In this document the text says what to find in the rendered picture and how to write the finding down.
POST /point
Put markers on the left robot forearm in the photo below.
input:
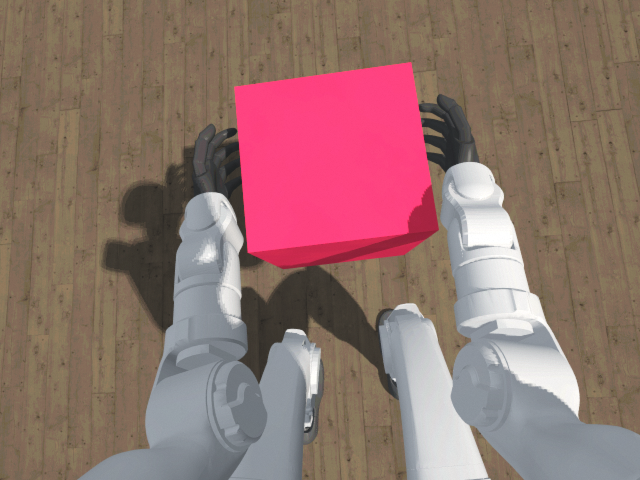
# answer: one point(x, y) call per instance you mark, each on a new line
point(207, 325)

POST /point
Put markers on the robot left hand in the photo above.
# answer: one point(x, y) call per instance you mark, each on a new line
point(207, 175)

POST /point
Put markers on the right robot forearm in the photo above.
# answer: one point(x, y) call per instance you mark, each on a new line
point(493, 296)

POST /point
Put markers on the robot right hand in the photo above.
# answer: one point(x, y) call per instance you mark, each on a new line
point(458, 144)

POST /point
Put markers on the robot right foot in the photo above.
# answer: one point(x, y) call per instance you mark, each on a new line
point(391, 383)

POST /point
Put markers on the robot left foot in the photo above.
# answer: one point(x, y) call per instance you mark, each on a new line
point(310, 433)

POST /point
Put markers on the robot left upper arm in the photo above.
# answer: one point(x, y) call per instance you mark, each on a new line
point(200, 424)

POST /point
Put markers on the carton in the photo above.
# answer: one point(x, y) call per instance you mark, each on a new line
point(334, 167)

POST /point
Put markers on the robot right upper arm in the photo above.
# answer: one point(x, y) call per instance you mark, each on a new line
point(523, 398)

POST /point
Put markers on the robot foot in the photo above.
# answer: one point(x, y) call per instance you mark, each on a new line
point(310, 433)
point(391, 383)

